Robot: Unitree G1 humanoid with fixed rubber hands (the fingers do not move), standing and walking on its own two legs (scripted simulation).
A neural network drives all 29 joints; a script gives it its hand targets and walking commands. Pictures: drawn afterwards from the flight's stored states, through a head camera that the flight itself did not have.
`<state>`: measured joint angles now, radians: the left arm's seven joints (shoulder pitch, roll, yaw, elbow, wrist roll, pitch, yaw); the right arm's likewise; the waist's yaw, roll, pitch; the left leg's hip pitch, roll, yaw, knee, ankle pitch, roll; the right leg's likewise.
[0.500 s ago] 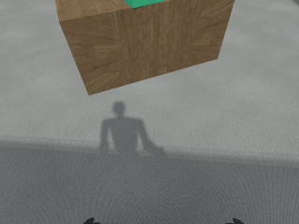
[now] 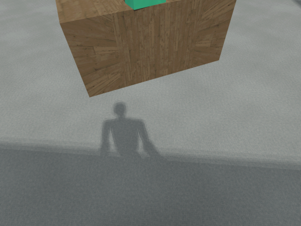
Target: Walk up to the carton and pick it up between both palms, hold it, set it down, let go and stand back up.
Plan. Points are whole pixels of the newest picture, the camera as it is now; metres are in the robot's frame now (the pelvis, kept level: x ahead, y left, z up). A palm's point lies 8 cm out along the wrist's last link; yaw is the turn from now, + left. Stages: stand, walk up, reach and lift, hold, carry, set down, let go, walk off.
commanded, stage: stand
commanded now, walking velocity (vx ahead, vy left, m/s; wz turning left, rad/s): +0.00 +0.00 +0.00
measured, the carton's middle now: out of the picture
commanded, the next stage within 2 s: walk up in 0.62 s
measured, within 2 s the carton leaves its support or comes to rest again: neither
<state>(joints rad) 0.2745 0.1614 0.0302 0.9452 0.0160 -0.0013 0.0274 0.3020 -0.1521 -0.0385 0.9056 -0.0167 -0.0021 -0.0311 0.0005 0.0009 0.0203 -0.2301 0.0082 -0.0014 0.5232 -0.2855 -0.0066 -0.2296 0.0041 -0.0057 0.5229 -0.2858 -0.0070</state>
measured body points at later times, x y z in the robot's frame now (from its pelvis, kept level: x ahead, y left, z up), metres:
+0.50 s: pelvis +0.00 +0.00 +0.01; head +0.00 +0.00 +0.46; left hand -0.01 +0.21 -0.16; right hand -0.01 -0.21 -0.16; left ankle +0.00 +0.12 -0.74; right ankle +0.00 -0.12 -0.74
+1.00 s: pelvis +0.01 +0.01 +0.01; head +0.01 +0.03 +0.46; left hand -0.04 +0.23 -0.15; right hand +0.04 -0.22 -0.13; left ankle -0.01 +0.13 -0.70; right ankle +0.00 -0.12 -0.73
